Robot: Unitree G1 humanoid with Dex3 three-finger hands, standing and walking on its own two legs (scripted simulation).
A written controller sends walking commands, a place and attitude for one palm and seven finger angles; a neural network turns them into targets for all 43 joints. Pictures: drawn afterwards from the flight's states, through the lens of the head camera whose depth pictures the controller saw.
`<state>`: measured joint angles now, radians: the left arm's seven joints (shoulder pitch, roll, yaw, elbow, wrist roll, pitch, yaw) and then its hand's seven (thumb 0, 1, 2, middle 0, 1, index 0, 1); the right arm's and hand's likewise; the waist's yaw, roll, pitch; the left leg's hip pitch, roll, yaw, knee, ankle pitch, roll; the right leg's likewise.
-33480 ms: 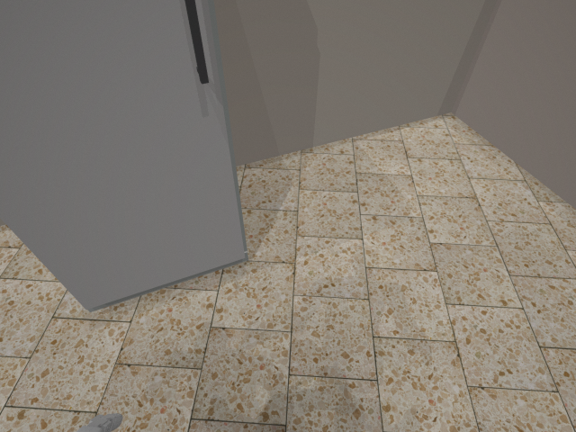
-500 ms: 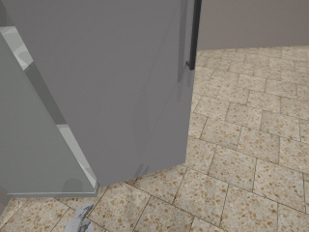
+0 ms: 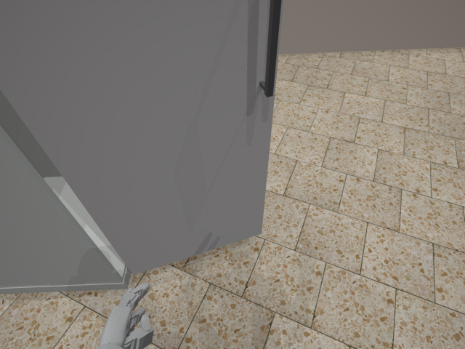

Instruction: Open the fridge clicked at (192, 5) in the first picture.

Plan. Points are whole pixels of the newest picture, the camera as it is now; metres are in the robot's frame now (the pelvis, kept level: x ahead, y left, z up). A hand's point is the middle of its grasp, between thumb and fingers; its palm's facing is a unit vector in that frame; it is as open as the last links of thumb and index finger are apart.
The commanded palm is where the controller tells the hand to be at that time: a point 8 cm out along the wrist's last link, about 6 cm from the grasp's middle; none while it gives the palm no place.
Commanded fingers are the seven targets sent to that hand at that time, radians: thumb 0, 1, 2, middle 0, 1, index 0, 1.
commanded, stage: stop stepping back and stand still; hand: right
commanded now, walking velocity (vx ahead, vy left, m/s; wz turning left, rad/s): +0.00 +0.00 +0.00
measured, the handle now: (270, 19) +0.68 -0.05 +0.26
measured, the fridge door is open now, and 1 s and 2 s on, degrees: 73 73 73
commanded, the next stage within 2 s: let the arm hang, fingers relaxed in 0.14 s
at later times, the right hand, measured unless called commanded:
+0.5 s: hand out of the picture +0.10 -0.19 -0.16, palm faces -0.03 +0.98 -0.21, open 7.4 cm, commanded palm none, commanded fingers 0.00 -0.90 -0.90 0.20 0.30 0.20 0.30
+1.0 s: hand out of the picture -0.03 -0.18 -0.17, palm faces +0.04 +0.98 -0.20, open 7.3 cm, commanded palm none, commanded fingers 0.00 -0.90 -0.90 0.20 0.30 0.20 0.30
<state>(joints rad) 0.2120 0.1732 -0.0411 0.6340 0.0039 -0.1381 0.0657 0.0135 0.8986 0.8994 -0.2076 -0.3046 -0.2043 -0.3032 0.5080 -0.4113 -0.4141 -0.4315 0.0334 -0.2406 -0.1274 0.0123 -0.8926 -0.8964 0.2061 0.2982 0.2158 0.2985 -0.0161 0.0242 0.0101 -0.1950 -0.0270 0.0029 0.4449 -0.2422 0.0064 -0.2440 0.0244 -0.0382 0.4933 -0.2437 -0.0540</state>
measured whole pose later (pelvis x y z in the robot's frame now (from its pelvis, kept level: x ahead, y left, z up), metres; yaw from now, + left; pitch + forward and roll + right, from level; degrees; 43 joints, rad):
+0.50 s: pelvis +0.00 +0.00 -0.01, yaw -1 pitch +0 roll +0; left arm 0.17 0.26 -0.01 0.85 0.03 0.00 0.00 0.01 0.90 0.90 -0.20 -0.30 -0.20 -0.30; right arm 0.24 -0.23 0.01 0.78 -0.02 0.07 0.00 0.01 -0.91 -0.90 0.19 0.30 0.20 0.30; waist 0.03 0.01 0.02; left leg -0.26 0.01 0.02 0.56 -0.31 0.00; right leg -0.29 0.06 -0.03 0.56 -0.27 -0.07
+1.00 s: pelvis +0.00 -0.01 +0.00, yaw -1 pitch -1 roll +1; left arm 0.30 0.13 -0.01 1.12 0.02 0.00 0.04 0.01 0.91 0.90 -0.20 -0.30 -0.20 -0.30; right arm 0.30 -0.16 0.01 1.16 -0.01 0.01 -0.03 0.00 -0.92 -0.90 0.19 0.30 0.20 0.30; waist 0.00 -0.01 0.03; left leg -0.16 0.01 0.01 0.40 -0.23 -0.01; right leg -0.20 0.06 -0.03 0.41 -0.20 -0.07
